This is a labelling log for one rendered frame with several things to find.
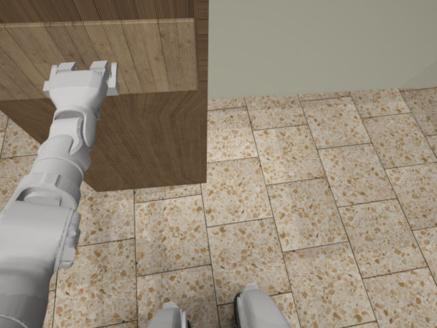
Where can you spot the left robot hand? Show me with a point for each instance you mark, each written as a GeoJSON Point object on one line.
{"type": "Point", "coordinates": [81, 88]}

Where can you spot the robot left forearm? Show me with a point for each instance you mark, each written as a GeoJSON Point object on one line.
{"type": "Point", "coordinates": [58, 171]}

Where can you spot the drawer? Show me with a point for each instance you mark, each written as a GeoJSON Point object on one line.
{"type": "Point", "coordinates": [153, 55]}

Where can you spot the cabinet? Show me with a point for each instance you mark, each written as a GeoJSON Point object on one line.
{"type": "Point", "coordinates": [143, 140]}

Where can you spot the right robot shin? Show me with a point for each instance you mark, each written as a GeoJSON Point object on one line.
{"type": "Point", "coordinates": [250, 287]}

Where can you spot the left robot upper arm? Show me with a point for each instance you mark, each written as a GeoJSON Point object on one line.
{"type": "Point", "coordinates": [35, 241]}

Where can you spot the left robot thigh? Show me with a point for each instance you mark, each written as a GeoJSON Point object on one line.
{"type": "Point", "coordinates": [169, 318]}

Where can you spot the handle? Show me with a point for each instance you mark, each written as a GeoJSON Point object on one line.
{"type": "Point", "coordinates": [113, 85]}

